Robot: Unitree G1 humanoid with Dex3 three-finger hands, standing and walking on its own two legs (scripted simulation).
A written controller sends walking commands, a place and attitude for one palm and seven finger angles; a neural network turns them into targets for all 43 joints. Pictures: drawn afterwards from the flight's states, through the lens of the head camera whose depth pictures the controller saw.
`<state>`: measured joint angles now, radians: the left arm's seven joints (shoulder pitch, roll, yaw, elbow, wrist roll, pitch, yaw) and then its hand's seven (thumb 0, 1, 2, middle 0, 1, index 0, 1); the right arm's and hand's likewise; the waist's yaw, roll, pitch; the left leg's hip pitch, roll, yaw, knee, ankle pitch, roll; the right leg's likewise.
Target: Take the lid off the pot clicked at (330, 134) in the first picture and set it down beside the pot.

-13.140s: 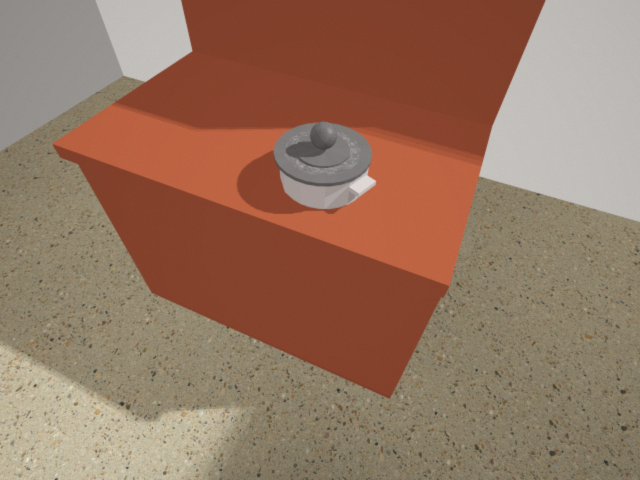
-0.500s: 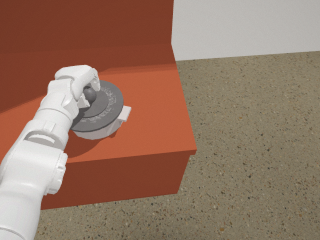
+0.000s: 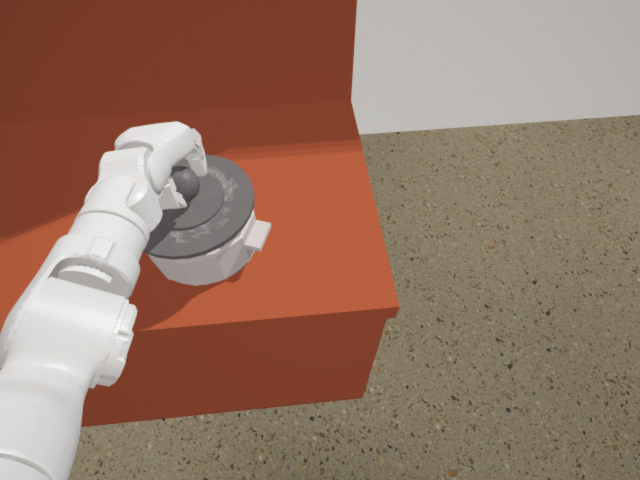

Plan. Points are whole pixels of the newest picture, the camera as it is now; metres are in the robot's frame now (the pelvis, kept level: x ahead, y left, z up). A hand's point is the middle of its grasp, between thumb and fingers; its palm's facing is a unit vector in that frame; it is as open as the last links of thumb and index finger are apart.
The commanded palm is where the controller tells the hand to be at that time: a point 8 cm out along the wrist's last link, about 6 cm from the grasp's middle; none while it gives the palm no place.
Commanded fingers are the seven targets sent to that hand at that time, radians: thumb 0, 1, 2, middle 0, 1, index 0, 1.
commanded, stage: lift the lid straight up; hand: left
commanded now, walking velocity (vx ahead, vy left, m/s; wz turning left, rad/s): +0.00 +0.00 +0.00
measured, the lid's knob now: (180, 184) +0.51 +0.17 +0.07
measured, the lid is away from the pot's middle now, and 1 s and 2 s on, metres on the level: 0.01 0.01 0.07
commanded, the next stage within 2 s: move the lid sideways beside the pot in 1.32 s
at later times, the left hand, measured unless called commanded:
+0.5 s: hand (160, 162) +0.48 +0.17 +0.14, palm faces -0.34 -0.06 -0.94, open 8.3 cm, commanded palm +0.50 +0.17 +0.21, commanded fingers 0.00 0.64 0.94 -0.77 -1.11 -0.74 -1.08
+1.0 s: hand (142, 133) +0.49 +0.17 +0.18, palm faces -0.30 -0.06 -0.95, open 8.3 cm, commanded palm +0.49 +0.17 +0.25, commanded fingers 0.00 0.64 0.94 -0.77 -1.11 -0.74 -1.08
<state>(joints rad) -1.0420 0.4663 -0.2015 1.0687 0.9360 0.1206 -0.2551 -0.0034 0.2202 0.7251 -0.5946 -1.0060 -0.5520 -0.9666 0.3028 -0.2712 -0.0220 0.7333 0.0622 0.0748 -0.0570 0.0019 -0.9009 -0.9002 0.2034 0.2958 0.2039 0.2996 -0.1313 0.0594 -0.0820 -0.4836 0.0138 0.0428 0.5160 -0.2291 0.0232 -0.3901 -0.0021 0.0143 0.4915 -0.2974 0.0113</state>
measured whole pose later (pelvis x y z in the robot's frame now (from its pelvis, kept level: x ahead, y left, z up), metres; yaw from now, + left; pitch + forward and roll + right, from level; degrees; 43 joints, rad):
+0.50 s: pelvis +0.00 +0.00 +0.00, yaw +1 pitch +10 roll +0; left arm -1.11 0.48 -0.22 1.05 0.93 0.15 -0.32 -0.01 0.22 0.73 -0.60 -1.01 -0.55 -0.96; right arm 0.29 -0.28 -0.01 0.73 0.07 0.06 -0.06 0.00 -0.90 -0.90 0.20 0.30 0.20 0.30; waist -0.12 0.06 -0.07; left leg -0.45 0.01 0.04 0.49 -0.21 0.02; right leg -0.35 -0.01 0.01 0.48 -0.29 0.01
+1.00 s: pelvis -0.01 +0.00 +0.00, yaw +1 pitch +9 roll +0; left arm -1.19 0.50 -0.22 1.03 0.93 0.16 -0.38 -0.01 0.22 0.73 -0.60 -1.01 -0.55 -0.96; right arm 0.30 -0.28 -0.01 0.72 0.06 0.04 -0.04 0.00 -0.90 -0.90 0.20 0.30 0.20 0.30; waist -0.12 0.06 -0.07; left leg -0.43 0.00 0.03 0.47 -0.20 0.03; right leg -0.33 -0.02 0.00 0.45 -0.28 0.02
